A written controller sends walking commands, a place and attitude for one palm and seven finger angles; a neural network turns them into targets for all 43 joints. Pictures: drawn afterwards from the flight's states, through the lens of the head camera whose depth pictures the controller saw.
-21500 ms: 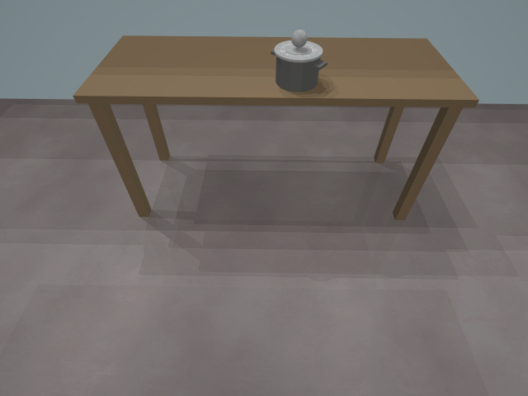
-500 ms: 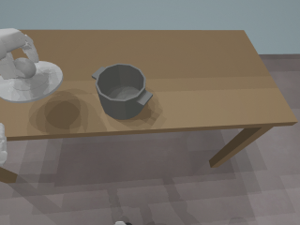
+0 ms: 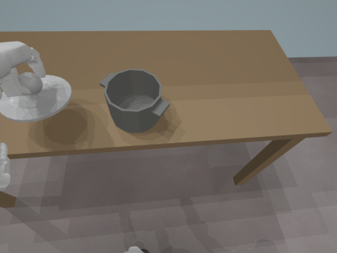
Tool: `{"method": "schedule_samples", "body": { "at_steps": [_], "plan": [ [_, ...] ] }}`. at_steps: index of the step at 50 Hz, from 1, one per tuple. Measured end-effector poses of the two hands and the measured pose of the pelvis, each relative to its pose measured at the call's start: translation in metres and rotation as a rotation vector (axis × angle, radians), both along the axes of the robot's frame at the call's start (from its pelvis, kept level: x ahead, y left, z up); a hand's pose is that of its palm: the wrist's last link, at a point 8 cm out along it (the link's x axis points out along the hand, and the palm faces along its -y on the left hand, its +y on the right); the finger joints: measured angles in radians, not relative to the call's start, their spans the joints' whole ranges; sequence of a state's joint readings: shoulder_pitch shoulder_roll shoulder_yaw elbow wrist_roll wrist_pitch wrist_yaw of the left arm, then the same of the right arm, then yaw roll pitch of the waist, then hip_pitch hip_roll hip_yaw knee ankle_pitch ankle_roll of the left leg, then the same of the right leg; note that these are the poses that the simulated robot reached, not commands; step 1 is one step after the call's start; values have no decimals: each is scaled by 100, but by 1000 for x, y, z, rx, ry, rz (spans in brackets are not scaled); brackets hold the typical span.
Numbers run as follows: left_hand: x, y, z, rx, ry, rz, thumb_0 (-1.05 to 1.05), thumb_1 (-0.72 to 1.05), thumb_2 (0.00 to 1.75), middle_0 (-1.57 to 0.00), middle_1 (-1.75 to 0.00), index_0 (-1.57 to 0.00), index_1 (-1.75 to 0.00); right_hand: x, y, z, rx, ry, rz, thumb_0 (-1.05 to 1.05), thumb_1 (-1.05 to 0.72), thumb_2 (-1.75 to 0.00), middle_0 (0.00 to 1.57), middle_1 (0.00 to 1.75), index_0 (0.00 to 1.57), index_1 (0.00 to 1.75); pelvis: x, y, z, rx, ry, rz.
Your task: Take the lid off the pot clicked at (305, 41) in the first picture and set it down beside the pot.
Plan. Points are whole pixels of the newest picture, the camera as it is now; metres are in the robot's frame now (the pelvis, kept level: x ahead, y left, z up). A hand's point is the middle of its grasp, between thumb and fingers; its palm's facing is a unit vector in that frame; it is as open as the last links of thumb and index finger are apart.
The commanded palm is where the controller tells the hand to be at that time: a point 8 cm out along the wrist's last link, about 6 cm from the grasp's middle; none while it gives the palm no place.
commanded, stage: lower the lid onto the table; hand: left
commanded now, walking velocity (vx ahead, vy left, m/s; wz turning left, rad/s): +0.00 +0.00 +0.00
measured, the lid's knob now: (29, 83) +0.51 +0.31 +0.08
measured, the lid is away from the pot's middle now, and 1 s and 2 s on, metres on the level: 0.24 0.23 0.25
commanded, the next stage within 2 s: open the fingers wide in 1.52 s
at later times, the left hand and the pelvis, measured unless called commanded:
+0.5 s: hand (28, 91) +0.48 +0.30 +0.08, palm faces -0.46 -0.09 -0.88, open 8.5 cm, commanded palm +0.53 +0.29 +0.14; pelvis -0.01 +0.00 -0.01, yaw -1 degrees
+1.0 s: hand (35, 98) +0.48 +0.30 +0.05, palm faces -0.49 -0.08 -0.87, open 8.5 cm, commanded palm +0.54 +0.29 +0.10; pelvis -0.01 +0.00 -0.02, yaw -1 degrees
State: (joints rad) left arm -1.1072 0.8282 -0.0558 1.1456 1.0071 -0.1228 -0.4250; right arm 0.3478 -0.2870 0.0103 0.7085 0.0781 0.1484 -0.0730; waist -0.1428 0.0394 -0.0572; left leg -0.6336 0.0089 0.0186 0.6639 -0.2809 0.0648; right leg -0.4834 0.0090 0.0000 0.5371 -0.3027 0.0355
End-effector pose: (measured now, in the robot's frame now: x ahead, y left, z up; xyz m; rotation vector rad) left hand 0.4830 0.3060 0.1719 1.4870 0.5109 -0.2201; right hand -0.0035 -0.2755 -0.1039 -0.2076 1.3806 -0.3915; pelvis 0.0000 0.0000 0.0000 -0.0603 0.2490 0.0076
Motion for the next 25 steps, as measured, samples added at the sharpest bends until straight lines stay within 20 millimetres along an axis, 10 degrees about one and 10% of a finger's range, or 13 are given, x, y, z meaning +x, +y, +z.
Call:
{"method": "schedule_samples", "body": {
  "at_steps": [25],
  "plan": [
    [2,-7,-31,-17,15,-36,-3,18,91,-67,-95,-54,-87,-25,1,-1,-35,40,-20,0,-91,-90,21,30,20,30,-6,4,-7,-8,29,-7]
  ]
}}
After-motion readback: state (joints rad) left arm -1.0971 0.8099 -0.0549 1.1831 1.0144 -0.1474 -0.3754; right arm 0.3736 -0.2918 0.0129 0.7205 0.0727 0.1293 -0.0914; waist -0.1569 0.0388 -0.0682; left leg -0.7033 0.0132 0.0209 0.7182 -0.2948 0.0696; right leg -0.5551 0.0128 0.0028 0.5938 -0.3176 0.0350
